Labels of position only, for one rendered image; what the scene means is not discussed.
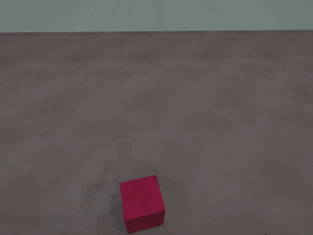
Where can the carton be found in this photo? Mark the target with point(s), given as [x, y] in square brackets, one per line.
[142, 204]

